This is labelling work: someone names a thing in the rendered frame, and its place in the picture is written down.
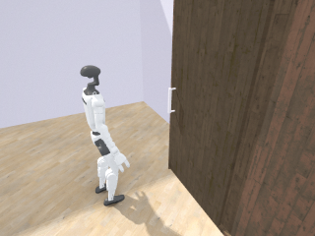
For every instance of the handle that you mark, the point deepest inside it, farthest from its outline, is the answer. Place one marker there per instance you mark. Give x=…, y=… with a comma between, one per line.
x=169, y=100

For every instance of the robot right upper arm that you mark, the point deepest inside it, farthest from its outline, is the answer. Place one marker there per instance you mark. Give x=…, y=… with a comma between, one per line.
x=98, y=106

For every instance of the robot left thigh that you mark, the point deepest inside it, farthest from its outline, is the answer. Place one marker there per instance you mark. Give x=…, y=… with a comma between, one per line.
x=102, y=162

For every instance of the robot right hand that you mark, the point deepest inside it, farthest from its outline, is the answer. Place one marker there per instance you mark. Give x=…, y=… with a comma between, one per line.
x=119, y=159

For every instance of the right robot forearm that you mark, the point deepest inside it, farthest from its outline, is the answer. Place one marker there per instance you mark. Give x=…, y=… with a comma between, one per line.
x=105, y=136

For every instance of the wardrobe door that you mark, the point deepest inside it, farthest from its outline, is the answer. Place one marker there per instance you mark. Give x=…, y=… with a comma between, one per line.
x=217, y=49
x=272, y=188

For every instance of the robot left shin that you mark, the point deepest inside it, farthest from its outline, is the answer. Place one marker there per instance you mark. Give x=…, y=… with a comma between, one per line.
x=101, y=174

